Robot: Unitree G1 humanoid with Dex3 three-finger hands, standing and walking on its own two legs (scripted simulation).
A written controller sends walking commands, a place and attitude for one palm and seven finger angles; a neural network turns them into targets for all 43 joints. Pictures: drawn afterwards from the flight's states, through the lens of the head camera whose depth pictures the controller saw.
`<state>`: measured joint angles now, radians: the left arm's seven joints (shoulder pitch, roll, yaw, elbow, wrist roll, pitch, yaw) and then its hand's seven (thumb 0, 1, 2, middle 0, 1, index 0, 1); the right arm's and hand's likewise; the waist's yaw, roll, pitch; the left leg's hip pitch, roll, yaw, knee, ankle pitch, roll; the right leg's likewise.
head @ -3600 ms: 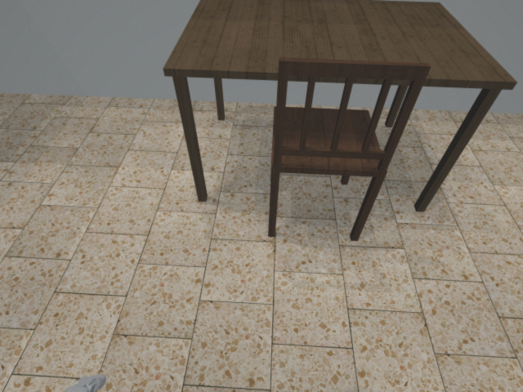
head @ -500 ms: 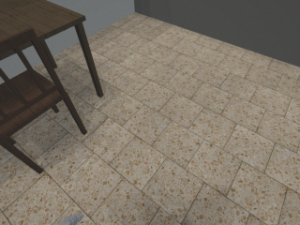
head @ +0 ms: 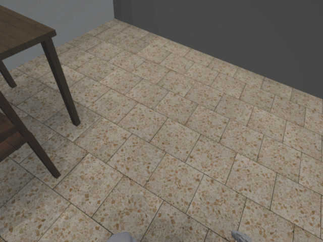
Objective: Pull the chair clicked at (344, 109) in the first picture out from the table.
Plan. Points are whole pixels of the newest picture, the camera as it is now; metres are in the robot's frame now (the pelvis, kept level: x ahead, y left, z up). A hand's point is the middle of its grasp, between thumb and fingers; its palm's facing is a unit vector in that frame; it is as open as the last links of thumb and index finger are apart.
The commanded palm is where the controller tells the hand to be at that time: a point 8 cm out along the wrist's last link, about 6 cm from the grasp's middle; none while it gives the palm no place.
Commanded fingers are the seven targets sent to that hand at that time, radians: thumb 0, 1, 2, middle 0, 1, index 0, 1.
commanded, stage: walk to a spot facing it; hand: left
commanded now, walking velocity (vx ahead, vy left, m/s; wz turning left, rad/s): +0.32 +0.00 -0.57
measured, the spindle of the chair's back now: out of the picture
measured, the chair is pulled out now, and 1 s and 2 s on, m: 0.00 0.00 0.00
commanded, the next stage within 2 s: turn to face it in 0.42 s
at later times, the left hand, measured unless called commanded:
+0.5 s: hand (124, 177) +0.33 +0.14 -0.16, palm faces -0.27 -0.95 -0.16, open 7.4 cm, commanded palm none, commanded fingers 0.00 0.90 0.90 -0.20 -0.30 -0.20 -0.30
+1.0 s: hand (114, 167) +0.36 +0.19 -0.17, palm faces -0.06 -0.99 -0.15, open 7.4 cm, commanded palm none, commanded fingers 0.00 0.90 0.90 -0.20 -0.30 -0.20 -0.30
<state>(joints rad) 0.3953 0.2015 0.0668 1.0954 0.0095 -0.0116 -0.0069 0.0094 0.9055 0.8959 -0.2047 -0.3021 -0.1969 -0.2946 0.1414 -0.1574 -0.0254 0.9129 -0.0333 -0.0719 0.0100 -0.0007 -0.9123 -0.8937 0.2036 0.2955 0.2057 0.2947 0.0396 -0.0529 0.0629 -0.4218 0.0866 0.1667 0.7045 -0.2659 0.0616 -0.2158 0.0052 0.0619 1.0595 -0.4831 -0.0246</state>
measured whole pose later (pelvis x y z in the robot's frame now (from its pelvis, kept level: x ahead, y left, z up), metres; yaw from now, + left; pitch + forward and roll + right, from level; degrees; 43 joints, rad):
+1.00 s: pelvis +0.25 +0.02 +0.01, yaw -7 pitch +0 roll -2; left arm 0.16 0.19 0.07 0.95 0.01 0.04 0.02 0.00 0.91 0.90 -0.20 -0.30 -0.20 -0.29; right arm 0.26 -0.14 -0.05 0.97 -0.03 0.02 0.00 0.00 -0.92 -0.89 0.20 0.30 0.20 0.29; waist -0.01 -0.05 0.04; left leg -0.35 0.05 0.09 0.67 -0.33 0.05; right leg -0.42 -0.08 -0.15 0.90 -0.47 0.03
